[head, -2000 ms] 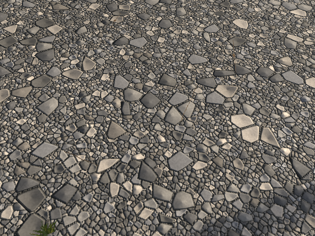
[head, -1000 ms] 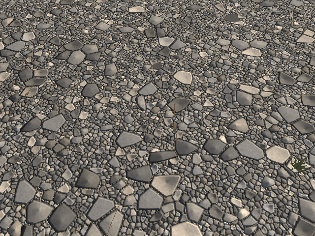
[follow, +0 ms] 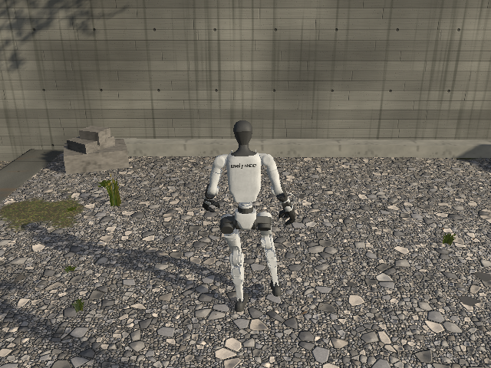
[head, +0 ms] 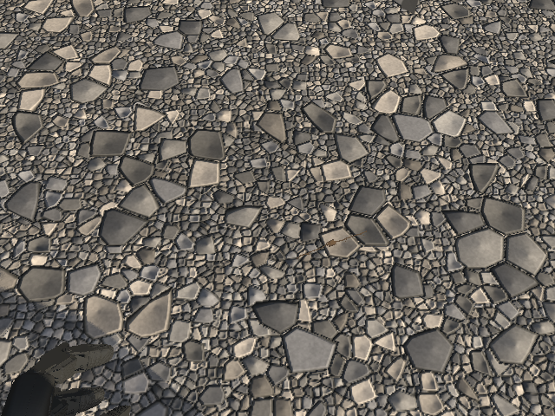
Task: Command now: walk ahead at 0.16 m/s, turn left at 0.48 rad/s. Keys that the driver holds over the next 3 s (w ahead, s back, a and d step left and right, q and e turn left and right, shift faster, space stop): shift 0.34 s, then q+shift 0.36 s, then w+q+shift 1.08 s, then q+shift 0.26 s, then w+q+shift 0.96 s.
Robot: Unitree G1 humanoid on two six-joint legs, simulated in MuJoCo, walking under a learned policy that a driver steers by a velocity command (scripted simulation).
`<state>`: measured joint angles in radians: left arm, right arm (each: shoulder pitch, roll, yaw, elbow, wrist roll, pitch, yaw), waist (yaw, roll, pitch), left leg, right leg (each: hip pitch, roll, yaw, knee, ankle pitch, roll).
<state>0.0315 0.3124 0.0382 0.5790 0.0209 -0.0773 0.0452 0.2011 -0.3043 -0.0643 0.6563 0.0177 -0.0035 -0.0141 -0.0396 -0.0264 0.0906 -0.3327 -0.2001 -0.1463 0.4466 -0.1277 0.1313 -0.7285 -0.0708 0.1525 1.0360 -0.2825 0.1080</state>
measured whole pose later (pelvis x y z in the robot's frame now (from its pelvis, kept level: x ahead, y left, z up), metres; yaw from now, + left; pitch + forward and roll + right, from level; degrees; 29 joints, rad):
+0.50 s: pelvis +0.10 -0.06 +0.00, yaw +9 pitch +1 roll +0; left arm 0.12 0.24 0.05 0.67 0.01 0.02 0.04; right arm 0.20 -0.27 -0.06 0.72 0.03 0.07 -0.03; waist 0.00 -0.01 0.06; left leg -0.37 0.01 -0.04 0.81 -0.43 -0.06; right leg -0.36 -0.01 -0.03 0.50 -0.15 -0.01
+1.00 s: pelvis +0.16 -0.02 +0.00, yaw +33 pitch +3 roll -2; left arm 0.06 0.30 0.09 0.66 0.00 -0.03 -0.01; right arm 0.31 -0.31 -0.09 0.64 -0.01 0.01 0.02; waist -0.05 -0.02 -0.04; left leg -0.23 -0.12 -0.32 0.51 -0.31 0.05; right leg -0.33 0.06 0.06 0.50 -0.29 0.06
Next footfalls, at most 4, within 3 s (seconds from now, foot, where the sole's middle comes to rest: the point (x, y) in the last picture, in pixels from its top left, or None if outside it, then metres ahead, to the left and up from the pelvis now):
0.18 right None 0.23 -0.16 -0.77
0.58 left None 0.11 0.06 -0.77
1.02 right None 0.27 -0.09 -0.77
1.48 left None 0.38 0.37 -0.77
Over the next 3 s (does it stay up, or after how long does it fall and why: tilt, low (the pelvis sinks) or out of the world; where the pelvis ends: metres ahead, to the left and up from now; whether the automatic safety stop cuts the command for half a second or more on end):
stays up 0.26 1.33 0.00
